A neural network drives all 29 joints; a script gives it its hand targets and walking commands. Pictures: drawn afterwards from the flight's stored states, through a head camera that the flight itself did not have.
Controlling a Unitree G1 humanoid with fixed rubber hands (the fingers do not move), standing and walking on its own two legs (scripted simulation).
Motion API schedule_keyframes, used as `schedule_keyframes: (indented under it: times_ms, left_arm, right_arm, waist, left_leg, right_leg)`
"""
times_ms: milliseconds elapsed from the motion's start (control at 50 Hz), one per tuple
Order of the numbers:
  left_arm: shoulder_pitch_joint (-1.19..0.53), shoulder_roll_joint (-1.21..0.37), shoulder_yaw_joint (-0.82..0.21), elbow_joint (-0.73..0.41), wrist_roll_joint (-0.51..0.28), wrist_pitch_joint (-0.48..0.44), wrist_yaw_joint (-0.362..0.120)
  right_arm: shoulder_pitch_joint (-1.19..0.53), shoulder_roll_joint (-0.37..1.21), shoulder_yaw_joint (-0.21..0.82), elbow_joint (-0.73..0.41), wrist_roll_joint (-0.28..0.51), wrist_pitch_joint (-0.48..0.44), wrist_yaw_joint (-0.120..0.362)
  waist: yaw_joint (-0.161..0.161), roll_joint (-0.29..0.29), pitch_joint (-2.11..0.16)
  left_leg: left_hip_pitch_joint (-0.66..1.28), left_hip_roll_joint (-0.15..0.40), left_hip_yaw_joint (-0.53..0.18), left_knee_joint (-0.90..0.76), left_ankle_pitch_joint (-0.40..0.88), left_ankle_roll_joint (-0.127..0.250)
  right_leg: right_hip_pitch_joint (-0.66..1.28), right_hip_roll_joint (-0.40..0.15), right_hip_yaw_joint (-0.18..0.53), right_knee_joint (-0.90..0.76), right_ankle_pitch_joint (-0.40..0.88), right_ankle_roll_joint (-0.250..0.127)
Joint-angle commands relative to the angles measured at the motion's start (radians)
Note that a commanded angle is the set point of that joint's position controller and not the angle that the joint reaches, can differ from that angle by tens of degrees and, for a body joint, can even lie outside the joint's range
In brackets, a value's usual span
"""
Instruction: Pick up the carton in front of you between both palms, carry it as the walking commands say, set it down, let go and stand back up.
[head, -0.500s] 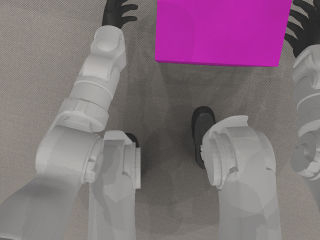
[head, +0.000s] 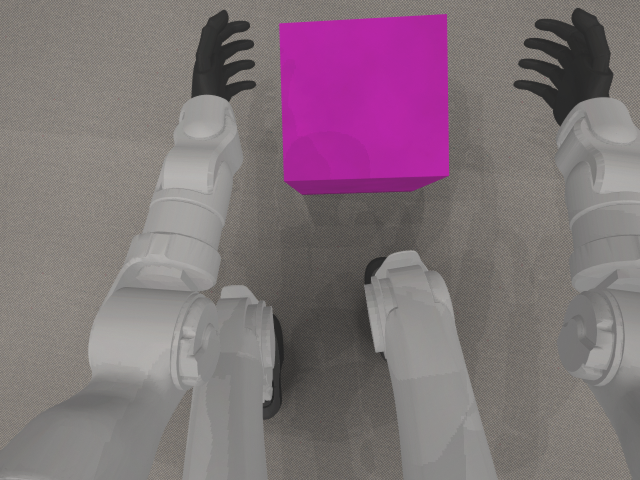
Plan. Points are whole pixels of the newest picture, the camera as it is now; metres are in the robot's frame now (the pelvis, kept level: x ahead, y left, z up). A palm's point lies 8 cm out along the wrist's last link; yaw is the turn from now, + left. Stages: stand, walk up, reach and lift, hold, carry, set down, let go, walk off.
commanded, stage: set down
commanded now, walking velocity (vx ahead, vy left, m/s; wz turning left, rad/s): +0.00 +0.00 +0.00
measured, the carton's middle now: (358, 124) +0.52 -0.14 -0.33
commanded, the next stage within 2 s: let go in 0.62 s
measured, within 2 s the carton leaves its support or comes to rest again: neither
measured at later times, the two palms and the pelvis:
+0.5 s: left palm (140, 41) +0.53 +0.04 +0.02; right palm out of the picture +0.44 -0.35 +0.02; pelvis +0.04 +0.00 +0.13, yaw -2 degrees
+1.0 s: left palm out of the picture +0.43 +0.09 +0.14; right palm out of the picture +0.37 -0.33 +0.14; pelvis +0.08 -0.03 +0.25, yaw -4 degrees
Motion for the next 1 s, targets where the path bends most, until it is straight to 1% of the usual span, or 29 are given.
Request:
schedule_keyframes:
  times_ms: [0,60,140,220,280,380,520,640,720,760,820,900,980]
  left_arm:
    - [-0.15,0.057,0.011,-0.085,0.015,-0.02,-0.006]
    - [-0.13,0.037,-0.005,-0.133,0.017,-0.016,-0.002]
    - [-0.098,0.015,-0.021,-0.232,0.022,-0.001,0.007]
    - [-0.054,0.0,-0.027,-0.329,0.032,0.02,0.011]
    - [-0.006,-0.015,-0.025,-0.365,0.04,0.032,0.009]
    - [0.073,-0.037,-0.014,-0.362,0.056,0.03,-0.001]
    - [0.143,-0.045,-0.001,-0.335,0.067,0.007,-0.019]
    - [0.196,-0.05,0.008,-0.293,0.082,-0.014,-0.031]
    - [0.337,-0.062,0.011,-0.32,0.12,-0.015,-0.026]
    - [0.424,-0.067,0.003,-0.358,0.137,-0.013,-0.022]
    - [0.544,-0.067,-0.018,-0.424,0.14,-0.022,-0.026]
    - [0.665,-0.051,-0.043,-0.475,0.115,-0.053,-0.053]
    - [0.808,-0.021,-0.054,-0.462,0.1,-0.091,-0.089]
  right_arm:
    - [-0.162,-0.118,-0.025,-0.098,-0.013,-0.016,0.004]
    - [-0.129,-0.125,-0.045,-0.127,-0.021,-0.014,0.009]
    - [-0.095,-0.142,-0.073,-0.191,-0.027,-0.004,0.023]
    - [-0.059,-0.147,-0.085,-0.25,-0.027,0.014,0.043]
    - [-0.025,-0.136,-0.088,-0.267,-0.031,0.024,0.058]
    - [0.03,-0.111,-0.094,-0.261,-0.051,0.021,0.075]
    - [0.076,-0.088,-0.104,-0.253,-0.084,-0.002,0.085]
    - [0.12,-0.06,-0.101,-0.218,-0.114,-0.02,0.089]
    - [0.25,-0.049,-0.073,-0.254,-0.149,-0.019,0.095]
    - [0.336,-0.048,-0.051,-0.297,-0.165,-0.015,0.1]
    - [0.458,-0.033,-0.013,-0.373,-0.173,-0.019,0.1]
    - [0.585,-0.003,0.028,-0.449,-0.16,-0.034,0.092]
    - [0.746,0.042,0.071,-0.473,-0.135,-0.057,0.077]
  waist:
    - [-0.042,-0.129,-0.984]
    - [-0.053,-0.105,-1.03]
    - [-0.064,-0.076,-1.112]
    - [-0.062,-0.054,-1.188]
    - [-0.055,-0.051,-1.193]
    - [-0.041,-0.063,-1.139]
    - [-0.025,-0.084,-1.076]
    - [-0.012,-0.089,-1.019]
    - [0.001,-0.095,-1.061]
    - [0.007,-0.101,-1.058]
    - [0.014,-0.12,-1.001]
    - [0.023,-0.146,-0.886]
    - [0.043,-0.152,-0.778]
  left_leg:
    - [0.123,-0.053,0.168,-0.228,0.005,0.023]
    - [0.187,-0.053,0.164,-0.279,0.021,0.018]
    - [0.296,-0.057,0.158,-0.348,0.059,0.011]
    - [0.409,-0.06,0.152,-0.415,0.123,0.008]
    - [0.459,-0.058,0.144,-0.468,0.162,0.006]
    - [0.496,-0.051,0.13,-0.564,0.205,0.004]
    - [0.563,-0.037,0.109,-0.711,0.252,0.003]
    - [0.617,-0.025,0.095,-0.826,0.259,0.003]
    - [0.713,-0.022,0.091,-0.903,0.301,0.001]
    - [0.765,-0.02,0.089,-0.944,0.312,0.002]
    - [0.819,-0.016,0.087,-1.003,0.305,0.009]
    - [0.875,-0.006,0.083,-1.082,0.288,0.021]
    - [0.956,0.006,0.075,-1.149,0.294,0.032]
  right_leg:
    - [0.894,0.011,-0.13,-0.217,0.105,0.034]
    - [0.924,0.017,-0.14,-0.252,0.146,0.03]
    - [0.984,0.026,-0.156,-0.3,0.226,0.027]
    - [1.061,0.035,-0.163,-0.35,0.315,0.023]
    - [1.111,0.038,-0.163,-0.394,0.36,0.021]
    - [1.178,0.041,-0.154,-0.483,0.404,0.02]
    - [1.305,0.041,-0.135,-0.616,0.452,0.014]
    - [1.395,0.037,-0.118,-0.725,0.441,0.009]
    - [1.545,0.037,-0.112,-0.793,0.484,0.001]
    - [1.623,0.034,-0.107,-0.831,0.499,-0.004]
    - [1.73,0.027,-0.087,-0.894,0.501,-0.008]
    - [1.848,0.018,-0.055,-0.975,0.496,-0.008]
    - [1.936,0.007,-0.035,-1.033,0.524,-0.002]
